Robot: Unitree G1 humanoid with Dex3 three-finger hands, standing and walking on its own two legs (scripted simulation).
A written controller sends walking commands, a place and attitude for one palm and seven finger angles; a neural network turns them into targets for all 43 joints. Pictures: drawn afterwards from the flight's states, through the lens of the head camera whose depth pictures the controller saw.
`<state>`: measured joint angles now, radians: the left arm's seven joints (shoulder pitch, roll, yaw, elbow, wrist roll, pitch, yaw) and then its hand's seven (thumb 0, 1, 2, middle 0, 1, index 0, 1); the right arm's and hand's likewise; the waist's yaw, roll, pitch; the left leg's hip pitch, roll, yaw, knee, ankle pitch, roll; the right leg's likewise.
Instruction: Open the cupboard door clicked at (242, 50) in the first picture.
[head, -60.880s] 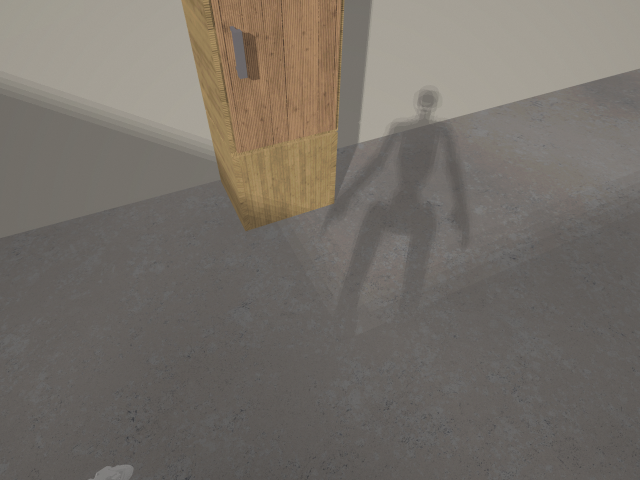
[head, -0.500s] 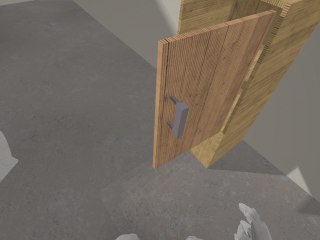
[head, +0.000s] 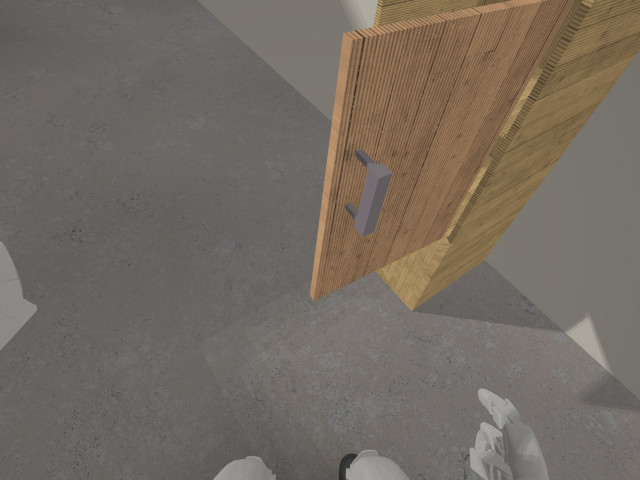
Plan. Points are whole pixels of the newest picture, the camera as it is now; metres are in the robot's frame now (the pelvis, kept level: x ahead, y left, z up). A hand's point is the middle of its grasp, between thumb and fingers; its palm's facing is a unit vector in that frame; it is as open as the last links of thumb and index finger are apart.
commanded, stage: step back with the hand held close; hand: left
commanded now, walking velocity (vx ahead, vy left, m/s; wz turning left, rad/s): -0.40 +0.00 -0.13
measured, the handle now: (363, 193) +0.52 -0.03 +0.04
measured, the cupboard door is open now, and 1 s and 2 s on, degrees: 85 85 85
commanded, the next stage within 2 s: stop stepping back and stand still in 0.18 s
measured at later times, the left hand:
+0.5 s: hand (75, 449) +0.12 +0.18 +0.19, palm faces +0.18 -0.81 -0.56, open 7.4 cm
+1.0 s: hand out of the picture +0.05 +0.19 +0.19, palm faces +0.34 -0.80 -0.49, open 7.4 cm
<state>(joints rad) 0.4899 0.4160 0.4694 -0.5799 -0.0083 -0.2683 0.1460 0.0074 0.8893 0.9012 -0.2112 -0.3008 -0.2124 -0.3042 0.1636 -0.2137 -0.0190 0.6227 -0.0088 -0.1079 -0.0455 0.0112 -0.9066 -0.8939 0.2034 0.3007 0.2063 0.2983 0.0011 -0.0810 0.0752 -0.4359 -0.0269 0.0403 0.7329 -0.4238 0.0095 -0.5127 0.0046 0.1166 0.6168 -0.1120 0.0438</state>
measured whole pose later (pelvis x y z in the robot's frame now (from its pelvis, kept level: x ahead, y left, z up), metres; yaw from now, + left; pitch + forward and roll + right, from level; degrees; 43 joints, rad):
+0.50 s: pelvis -0.12 -0.04 +0.02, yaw -11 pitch +4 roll +2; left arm 0.66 0.50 0.46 -0.59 -0.05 -0.22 0.13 0.01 0.89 0.90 -0.21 -0.30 -0.21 -0.30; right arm 0.21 -0.19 0.02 0.64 0.00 -0.11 -0.04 0.01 -0.91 -0.89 0.21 0.30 0.21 0.30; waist 0.00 -0.07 -0.02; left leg -0.57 0.02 0.06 0.83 -0.30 -0.02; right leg -0.14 0.00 0.01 0.45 -0.39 -0.03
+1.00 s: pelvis -0.18 -0.05 +0.03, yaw -10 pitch +0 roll +1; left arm 0.57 0.39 0.43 -0.37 -0.03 -0.25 0.15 0.01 0.89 0.90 -0.21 -0.30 -0.21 -0.30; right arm 0.28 -0.20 0.02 0.67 0.00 -0.11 -0.07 0.01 -0.91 -0.89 0.20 0.30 0.21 0.30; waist 0.01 0.01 -0.05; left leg -0.34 0.02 0.03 0.68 -0.30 0.01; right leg -0.20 0.03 -0.06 0.47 -0.27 -0.07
